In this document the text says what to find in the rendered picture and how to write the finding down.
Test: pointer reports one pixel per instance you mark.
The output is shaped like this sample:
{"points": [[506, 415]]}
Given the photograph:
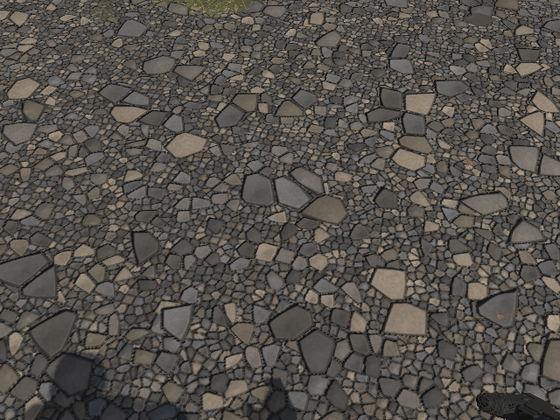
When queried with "robot right hand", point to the robot right hand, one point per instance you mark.
{"points": [[516, 407]]}

